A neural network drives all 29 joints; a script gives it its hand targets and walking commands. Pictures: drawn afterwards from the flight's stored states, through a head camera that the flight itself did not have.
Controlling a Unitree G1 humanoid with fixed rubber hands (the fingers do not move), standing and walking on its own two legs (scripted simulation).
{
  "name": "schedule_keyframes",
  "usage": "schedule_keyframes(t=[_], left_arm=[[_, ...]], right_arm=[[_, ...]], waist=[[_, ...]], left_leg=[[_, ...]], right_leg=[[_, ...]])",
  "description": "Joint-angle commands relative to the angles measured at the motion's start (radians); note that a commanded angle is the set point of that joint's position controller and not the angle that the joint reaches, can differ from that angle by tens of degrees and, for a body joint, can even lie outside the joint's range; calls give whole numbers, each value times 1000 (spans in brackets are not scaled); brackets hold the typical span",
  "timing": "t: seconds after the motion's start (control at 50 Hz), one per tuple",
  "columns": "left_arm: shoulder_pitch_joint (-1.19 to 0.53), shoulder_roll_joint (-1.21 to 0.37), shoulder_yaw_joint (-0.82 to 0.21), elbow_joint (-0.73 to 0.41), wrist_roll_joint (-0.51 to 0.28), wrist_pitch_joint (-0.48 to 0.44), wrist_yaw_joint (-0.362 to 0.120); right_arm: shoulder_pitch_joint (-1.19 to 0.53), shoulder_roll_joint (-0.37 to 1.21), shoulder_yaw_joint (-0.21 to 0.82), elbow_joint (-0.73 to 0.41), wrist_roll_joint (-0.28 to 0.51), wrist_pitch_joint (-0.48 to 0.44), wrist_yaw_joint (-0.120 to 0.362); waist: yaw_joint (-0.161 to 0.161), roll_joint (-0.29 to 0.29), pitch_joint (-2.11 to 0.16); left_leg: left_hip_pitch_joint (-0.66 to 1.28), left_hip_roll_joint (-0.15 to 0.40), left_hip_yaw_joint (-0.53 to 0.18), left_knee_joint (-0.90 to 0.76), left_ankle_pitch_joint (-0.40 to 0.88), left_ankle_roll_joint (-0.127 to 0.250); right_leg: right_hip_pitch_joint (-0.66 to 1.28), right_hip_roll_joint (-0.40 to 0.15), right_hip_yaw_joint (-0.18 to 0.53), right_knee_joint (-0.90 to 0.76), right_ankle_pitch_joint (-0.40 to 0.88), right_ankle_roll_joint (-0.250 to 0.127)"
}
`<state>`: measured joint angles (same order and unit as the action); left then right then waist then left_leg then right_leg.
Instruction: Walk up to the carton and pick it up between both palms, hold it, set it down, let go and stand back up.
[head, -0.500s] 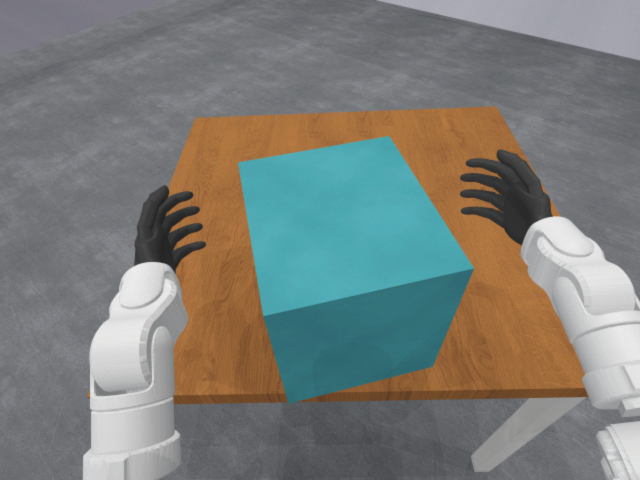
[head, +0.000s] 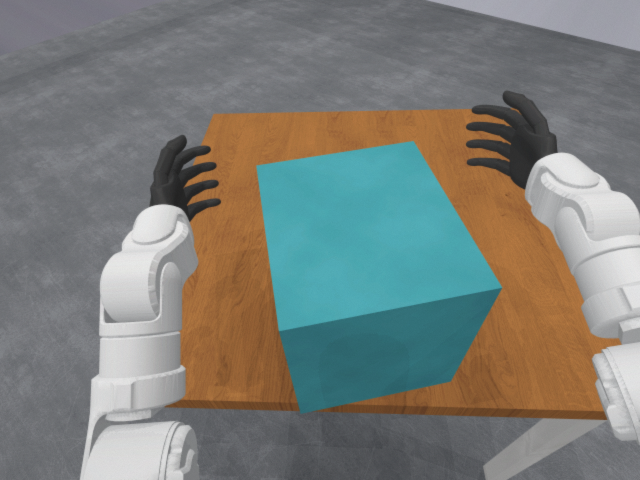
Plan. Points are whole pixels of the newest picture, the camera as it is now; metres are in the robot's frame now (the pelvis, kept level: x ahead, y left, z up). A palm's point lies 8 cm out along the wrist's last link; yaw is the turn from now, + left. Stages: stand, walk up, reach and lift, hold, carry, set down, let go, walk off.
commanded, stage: reach and lift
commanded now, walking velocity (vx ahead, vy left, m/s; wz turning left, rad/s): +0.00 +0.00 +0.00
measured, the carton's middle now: (357, 277) +0.38 +0.00 +0.04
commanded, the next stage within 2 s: none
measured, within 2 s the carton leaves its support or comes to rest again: neither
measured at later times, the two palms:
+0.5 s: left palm (188, 271) +0.34 +0.21 +0.10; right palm (485, 219) +0.43 -0.16 +0.10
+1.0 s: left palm (212, 269) +0.36 +0.19 +0.08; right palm (478, 222) +0.44 -0.16 +0.09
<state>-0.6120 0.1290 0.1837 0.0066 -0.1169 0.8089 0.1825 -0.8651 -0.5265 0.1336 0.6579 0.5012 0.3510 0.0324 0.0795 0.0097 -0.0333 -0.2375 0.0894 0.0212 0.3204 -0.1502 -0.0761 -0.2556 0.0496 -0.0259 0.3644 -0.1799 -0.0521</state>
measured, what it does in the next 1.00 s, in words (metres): stands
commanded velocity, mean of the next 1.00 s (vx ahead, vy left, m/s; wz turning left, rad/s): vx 0.00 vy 0.00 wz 0.00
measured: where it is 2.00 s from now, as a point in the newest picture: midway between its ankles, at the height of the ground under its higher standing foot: outside the picture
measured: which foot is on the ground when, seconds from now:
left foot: down 0.00-1.00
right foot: down 0.00-1.00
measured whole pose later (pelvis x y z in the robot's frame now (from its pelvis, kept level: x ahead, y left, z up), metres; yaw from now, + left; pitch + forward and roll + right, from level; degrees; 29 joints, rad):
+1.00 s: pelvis +0.00 +0.01 +0.00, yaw +0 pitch +9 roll +0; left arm -0.53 -0.04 0.14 0.48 0.03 0.20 0.21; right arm -0.81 -0.37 0.11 1.05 0.33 -0.07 0.08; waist 0.13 0.01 -0.07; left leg -0.36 0.09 0.02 0.37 -0.16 -0.07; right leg -0.36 0.05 -0.02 0.37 -0.16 -0.05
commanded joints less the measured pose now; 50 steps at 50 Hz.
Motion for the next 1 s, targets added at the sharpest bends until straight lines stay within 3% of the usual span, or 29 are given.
schedule_keyframes(t=[0.0, 0.04, 0.08, 0.1, 0.12, 0.14, 0.16, 0.2, 0.22, 0.24, 0.26, 0.28, 0.3, 0.4, 0.42, 0.44, 0.46, 0.54, 0.56, 0.58, 0.62, 0.64, 0.66, 0.74, 0.76, 0.78, 0.8, 0.82, 0.98], left_arm=[[-339, 100, 28, -144, 26, -34, -11], [-332, 98, 44, -204, 10, -41, 0], [-289, 83, 28, -194, 27, -51, -5], [-279, 80, 9, -95, 26, -47, -6], [-287, 54, -7, -216, 32, -59, -1], [-213, 45, -10, -179, 36, -54, 1], [-237, 35, -12, -204, 35, -57, 0], [-200, 24, -4, -226, 51, -74, -6], [-174, 9, -11, -215, 48, -75, -11], [-149, -3, -7, -78, 69, -78, -18], [-134, -6, 5, -103, 81, -96, -27], [-136, -21, -3, -18, 105, -118, -34], [-124, -53, -7, -48, 97, -157, -36], [-126, -68, -37, -181, 99, -348, -8], [-106, -98, -51, -125, 119, -374, -4], [-123, -80, -63, -121, 100, -392, 0], [-114, -84, -59, -18, 108, -407, -1], [-216, -97, -73, 0, 110, -496, 30], [-201, -118, -80, 81, 104, -496, 36], [-241, -92, -83, 43, 90, -497, 47], [-171, -114, -74, 244, 106, -498, 47], [-220, -97, -38, 255, 111, -508, 44], [-220, -90, -49, 315, 113, -525, 43], [-235, -105, -34, 269, 130, -598, 54], [-212, -98, -28, 344, 140, -604, 51], [-238, -114, -50, 280, 123, -612, 48], [-245, -141, -83, 365, 139, -606, 48], [-252, -127, -54, 370, 141, -610, 45], [-251, -127, -52, 275, 145, -654, 22]], right_arm=[[-429, -188, -47, -92, 26, -33, 9], [-439, -204, -56, -174, 21, -53, 10], [-431, -197, -52, -170, 16, -66, 13], [-406, -220, -52, -56, 9, -63, 17], [-383, -222, -61, -78, -7, -77, 25], [-346, -238, -74, -66, -1, -82, 34], [-357, -229, -86, -81, -7, -93, 36], [-333, -218, -59, -92, 2, -104, 46], [-308, -223, -75, -99, -15, -110, 47], [-314, -205, -56, -6, -23, -114, 46], [-314, -172, -54, -47, -45, -129, 46], [-308, -150, -62, 35, -50, -133, 49], [-283, -98, -53, 34, -73, -153, 58], [-263, -58, -155, -99, -181, -307, 80], [-255, -56, -169, -69, -187, -331, 81], [-298, -59, -171, -135, -204, -352, 75], [-285, -38, -159, -57, -216, -362, 68], [-305, -57, -201, 39, -239, -392, 70], [-303, -60, -193, 92, -234, -389, 74], [-313, -69, -181, 63, -233, -385, 75], [-279, -61, -147, 214, -224, -364, 79], [-342, -33, -128, 170, -227, -368, 78], [-332, -33, -107, 199, -224, -370, 81], [-378, -39, -74, 114, -185, -436, 85], [-328, -60, -84, 204, -180, -427, 81], [-345, -52, -66, 158, -176, -437, 81], [-347, -65, -84, 278, -180, -434, 79], [-323, -25, -49, 294, -166, -434, 75], [-353, 28, -78, 206, -182, -463, 26]], waist=[[23, -47, -442], [11, -84, -531], [29, -67, -520], [-10, -73, -437], [-11, -35, -519], [5, -15, -516], [-20, -22, -546], [10, -18, -539], [-1, -40, -530], [8, -62, -398], [24, -103, -396], [9, -86, -333], [19, -103, -344], [12, -19, -587], [9, -5, -547], [2, -52, -602], [-4, -89, -553], [0, -49, -569], [-9, -38, -542], [1, -65, -584], [35, -84, -471], [51, -140, -491], [56, -121, -493], [109, -94, -674], [68, -95, -581], [72, -97, -631], [46, -52, -541], [75, -76, -508], [20, -113, -528]], left_leg=[[126, -104, 17, 9, 280, 52], [151, -103, 20, 33, 345, 44], [133, -105, 21, 36, 349, 39], [97, -99, 14, 40, 322, 37], [186, -93, 3, 40, 391, 22], [235, -85, 5, 55, 439, 13], [255, -87, -4, 79, 470, 16], [304, -87, -4, 80, 514, 10], [287, -88, 6, 85, 512, 6], [208, -93, 6, 67, 423, 20], [185, -94, 18, 40, 378, 30], [116, -96, 12, 24, 317, 44], [118, -90, 18, 25, 289, 46], [190, -103, 21, 63, 414, 18], [166, -96, 19, 77, 430, 7], [157, -103, 30, 67, 384, 26], [80, -105, 27, 60, 310, 34], [156, -77, 26, 41, 214, 37], [180, -72, 23, 54, 202, 36], [221, -72, 33, 47, 208, 31], [140, -65, 31, 46, 163, 46], [105, -70, 39, 38, 111, 62], [79, -68, 35, 34, 104, 64], [100, -76, 63, 74, 324, 43], [79, -67, 41, 83, 289, 41], [96, -71, 46, 80, 329, 36], [57, -68, 34, 81, 274, 34], [48, -77, 45, 72, 258, 42], [28, -95, 29, 55, 302, 42]], right_leg=[[265, -4, 53, 9, 504, 94], [286, 10, 34, 16, 586, 98], [291, 9, 29, 25, 597, 93], [252, 12, 22, 22, 558, 103], [236, 23, 9, 23, 586, 84], [194, 28, 5, 18, 589, 71], [187, 32, 0, 13, 624, 67], [156, 40, -2, 16, 629, 71], [182, 42, -5, 12, 670, 72], [174, 33, 9, -7, 584, 82], [234, 28, 20, -27, 599, 84], [219, 15, 29, -5, 542, 83], [215, 9, 27, -13, 501, 79], [216, 11, 13, -10, 564, 69], [160, 7, 15, 1, 537, 65], [197, 4, 29, -29, 567, 65], [200, -2, 31, -11, 559, 84], [45, 23, 2, -27, 289, 58], [-12, 24, -6, -36, 218, 43], [8, 32, -16, -59, 208, 39], [-27, 20, 6, -48, 149, 37], [5, 9, 9, -72, 147, 47], [28, 16, 3, -37, 142, 52], [117, 29, 4, -2, 362, 55], [78, 32, -4, 3, 321, 52], [111, 37, 1, 0, 349, 51], [58, 35, 3, -2, 290, 50], [83, 26, 8, -20, 283, 54], [202, 18, 16, 15, 494, 80]])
